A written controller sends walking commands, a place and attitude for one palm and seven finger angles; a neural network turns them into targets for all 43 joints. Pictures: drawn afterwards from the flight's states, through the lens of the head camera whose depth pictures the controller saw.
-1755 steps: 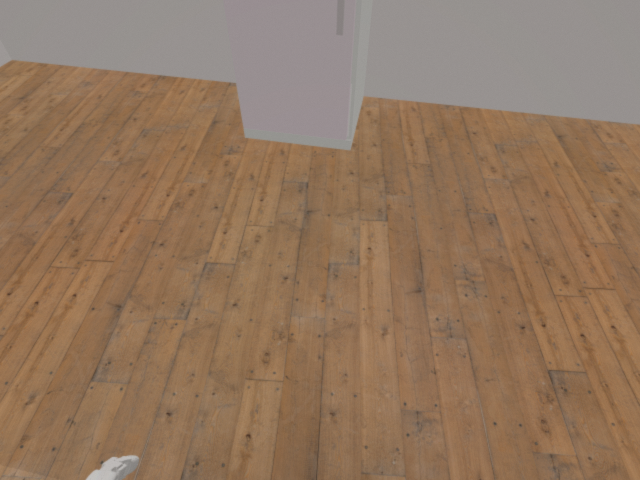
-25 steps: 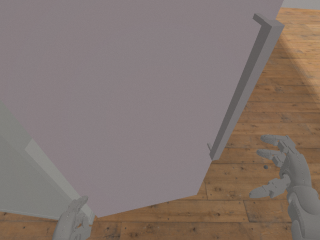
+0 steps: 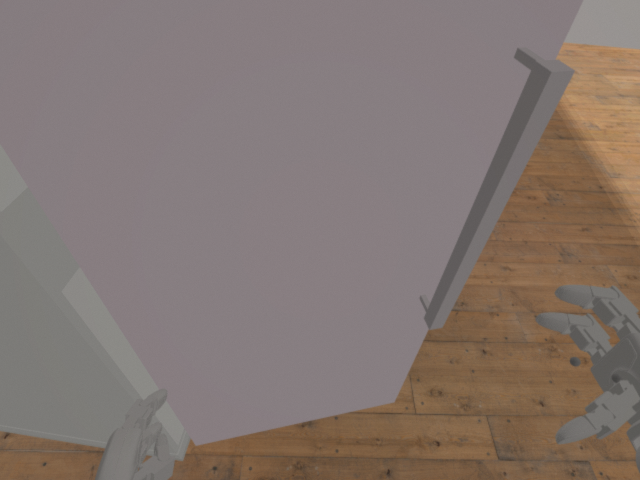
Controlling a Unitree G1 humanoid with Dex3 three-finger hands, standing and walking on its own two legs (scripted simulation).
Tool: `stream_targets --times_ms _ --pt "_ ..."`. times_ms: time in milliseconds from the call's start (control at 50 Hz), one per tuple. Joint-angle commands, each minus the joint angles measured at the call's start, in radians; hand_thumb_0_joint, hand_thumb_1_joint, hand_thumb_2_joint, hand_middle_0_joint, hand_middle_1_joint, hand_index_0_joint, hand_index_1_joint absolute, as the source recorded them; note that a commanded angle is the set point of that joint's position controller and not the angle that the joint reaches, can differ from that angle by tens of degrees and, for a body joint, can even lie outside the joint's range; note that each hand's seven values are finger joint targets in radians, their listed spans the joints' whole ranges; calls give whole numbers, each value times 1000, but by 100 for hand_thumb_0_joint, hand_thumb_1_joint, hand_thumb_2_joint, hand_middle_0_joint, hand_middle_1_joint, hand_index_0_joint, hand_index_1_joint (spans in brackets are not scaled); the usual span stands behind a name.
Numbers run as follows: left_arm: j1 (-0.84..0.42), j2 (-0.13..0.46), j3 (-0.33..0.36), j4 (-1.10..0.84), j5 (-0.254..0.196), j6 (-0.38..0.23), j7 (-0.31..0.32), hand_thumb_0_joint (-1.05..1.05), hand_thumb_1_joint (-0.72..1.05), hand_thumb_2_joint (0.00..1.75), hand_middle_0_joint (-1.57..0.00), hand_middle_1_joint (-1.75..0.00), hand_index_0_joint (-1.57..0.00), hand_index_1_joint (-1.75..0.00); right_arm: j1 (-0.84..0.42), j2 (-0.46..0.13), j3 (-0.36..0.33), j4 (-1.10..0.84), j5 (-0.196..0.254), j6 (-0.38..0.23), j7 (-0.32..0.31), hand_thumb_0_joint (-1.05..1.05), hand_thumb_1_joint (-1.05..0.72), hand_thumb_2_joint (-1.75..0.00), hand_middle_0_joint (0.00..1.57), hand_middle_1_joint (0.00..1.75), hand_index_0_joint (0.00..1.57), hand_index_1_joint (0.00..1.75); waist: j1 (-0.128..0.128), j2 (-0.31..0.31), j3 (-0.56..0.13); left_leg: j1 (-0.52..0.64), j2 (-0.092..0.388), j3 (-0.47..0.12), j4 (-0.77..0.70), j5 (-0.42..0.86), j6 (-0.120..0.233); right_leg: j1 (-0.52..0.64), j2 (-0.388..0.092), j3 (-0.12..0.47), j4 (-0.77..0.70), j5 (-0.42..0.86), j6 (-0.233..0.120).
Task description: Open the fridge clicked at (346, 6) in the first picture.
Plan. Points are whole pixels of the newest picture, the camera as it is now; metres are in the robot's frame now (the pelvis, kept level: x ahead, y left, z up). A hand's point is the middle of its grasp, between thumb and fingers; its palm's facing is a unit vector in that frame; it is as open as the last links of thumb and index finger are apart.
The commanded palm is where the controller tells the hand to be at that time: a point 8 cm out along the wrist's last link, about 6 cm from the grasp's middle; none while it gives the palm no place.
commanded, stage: draw the hand back to the body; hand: right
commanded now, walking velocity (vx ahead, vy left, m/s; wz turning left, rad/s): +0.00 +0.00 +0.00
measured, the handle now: (467, 223) +0.44 -0.17 +0.11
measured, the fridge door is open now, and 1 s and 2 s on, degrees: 70 70 70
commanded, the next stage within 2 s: step back with the hand held close in 1.30 s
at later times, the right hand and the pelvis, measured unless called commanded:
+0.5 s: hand out of the picture +0.22 -0.28 +0.13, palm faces +0.40 +0.86 -0.32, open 12.9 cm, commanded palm +0.18 -0.32 +0.16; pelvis +0.00 -0.02 +0.02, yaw -1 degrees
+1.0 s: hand out of the picture +0.21 -0.29 +0.19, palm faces +0.49 +0.78 -0.39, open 8.1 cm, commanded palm +0.17 -0.32 +0.20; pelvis +0.03 -0.01 +0.03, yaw +0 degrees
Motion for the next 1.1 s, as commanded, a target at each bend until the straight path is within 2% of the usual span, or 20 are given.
stream_targets --times_ms 0,100,180,200,220,240,260,280,320,380,460,600,620,660,700,740,800,900,980,1080 --pt "-105 128 45 -177 -3 -92 5 0 90 90 -20 -30 -20 -30 -136 -212 -87 -299 32 -35 -33 0 55 -20 25 115 25 115 -23 9 -92 7 -9 -48 -165 174 -1 117 41 42 -106 140 -35" --pt "-113 128 42 -158 -3 -124 24 0 90 90 -20 -30 -20 -30 -154 -230 -88 -389 16 -33 -59 0 55 -20 25 115 25 115 -21 -26 -110 14 -8 -43 -182 122 2 175 36 56 -132 105 -39" --pt "-132 126 32 -147 -4 -143 30 0 90 90 -20 -30 -20 -30 -123 -245 -106 -416 7 3 -60 0 41 -27 25 107 25 107 -37 -43 -83 33 -10 -28 -196 112 6 195 31 64 -160 95 -38" --pt "-138 122 29 -150 -6 -147 30 0 90 90 -20 -30 -20 -30 -118 -227 -88 -422 8 16 -59 0 37 -29 24 104 24 104 -36 -60 -71 30 -8 -24 -197 106 6 197 32 67 -170 85 -36" --pt "-161 100 28 -118 38 -118 26 0 90 90 -20 -30 -20 -30 -175 -297 -98 -519 -157 9 -270 0 33 -31 24 102 24 102 -84 -29 4 27 10 -53 -275 74 14 184 32 77 -213 52 -37" --pt "-162 93 28 -120 41 -112 23 0 90 90 -20 -30 -20 -30 -64 -167 -30 -488 -177 30 -366 0 30 -32 24 100 24 100 -55 -23 32 19 16 -38 -281 54 12 207 22 77 -243 12 -27" --pt "-165 85 27 -121 39 -101 20 0 90 90 -20 -30 -20 -30 4 -112 20 -523 -207 44 -432 0 26 -34 24 98 24 98 -61 -40 42 42 19 -32 -277 51 11 216 16 83 -267 -20 -24" --pt "-170 88 29 -118 39 -89 20 0 90 90 -20 -30 -20 -30 28 -115 27 -566 -233 48 -482 0 22 -36 24 96 24 96 -65 -14 22 81 20 -30 -286 67 13 233 15 80 -283 -7 -29" --pt "-169 81 29 -113 44 -71 16 0 90 90 -20 -30 -20 -30 44 -133 21 -631 -267 52 -551 0 15 -39 24 92 24 92 -61 -56 -3 120 24 -30 -286 98 12 268 14 68 -296 25 -27" --pt "-176 86 27 -101 52 -52 18 0 90 90 -20 -30 -20 -30 30 -150 13 -676 -299 54 -604 0 4 -44 23 85 23 85 -61 -25 -7 168 22 -25 -303 137 15 305 9 73 -335 65 -27" --pt "-189 71 26 -94 56 -31 16 0 90 90 -20 -30 -20 -30 22 -140 12 -704 -317 59 -629 0 -10 -51 23 77 23 77 -59 -45 17 195 21 -23 -325 168 14 355 9 63 -361 121 -25" --pt "-200 73 28 -86 63 -7 1 0 90 90 -20 -30 -20 -30 115 -138 -15 -720 -320 72 -632 0 -36 -64 22 62 22 62 -77 -7 29 259 18 -15 -357 269 14 406 6 48 -377 273 -25" --pt "-204 68 30 -89 62 -4 -3 0 90 90 -20 -30 -20 -30 111 -127 -5 -747 -320 71 -630 0 -39 -65 22 60 22 60 -75 -27 35 265 20 -15 -356 270 15 408 3 50 -380 280 -21" --pt "-207 68 33 -92 63 0 -6 0 90 90 -20 -30 -20 -30 131 -139 -28 -764 -319 68 -630 0 -47 -69 22 55 22 55 -80 -17 30 274 19 -13 -360 272 13 415 3 48 -385 284 -21" --pt "-205 70 33 -92 65 2 -10 0 90 90 -20 -30 -20 -30 145 -160 -52 -797 -319 66 -630 0 -54 -73 21 51 21 51 -87 -50 14 293 24 -16 -366 307 16 429 5 42 -379 322 -21" --pt "-205 66 35 -96 66 4 -12 0 90 90 -20 -30 -20 -30 172 -164 -66 -814 -316 63 -630 0 -61 -76 21 47 21 47 -88 -20 20 297 22 -12 -365 327 14 427 4 40 -376 344 -22" --pt "-206 66 40 -98 66 9 -14 0 90 90 -20 -30 -20 -30 193 -180 -92 -851 -314 60 -630 0 -72 -81 21 41 21 41 -92 -36 4 315 26 -15 -368 361 15 434 5 31 -368 374 -24" --pt "-210 63 43 -98 64 13 -13 0 90 90 -20 -30 -20 -30 221 -186 -113 -874 -311 54 -630 0 -90 -90 20 30 20 30 -93 -36 33 302 29 -18 -378 375 13 431 3 22 -360 372 -27" --pt "-212 65 47 -94 61 24 -6 0 90 90 -20 -30 -20 -30 222 -139 -71 -812 -310 64 -624 0 -90 -90 20 30 20 30 -83 20 86 274 29 -14 -394 332 9 415 2 14 -365 318 -33" --pt "-217 65 49 -95 66 22 0 0 90 90 -20 -30 -20 -30 202 -171 -88 -855 -315 57 -628 0 -90 -90 20 30 20 30 -89 -15 31 293 37 -22 -393 343 8 437 7 11 -355 322 -40"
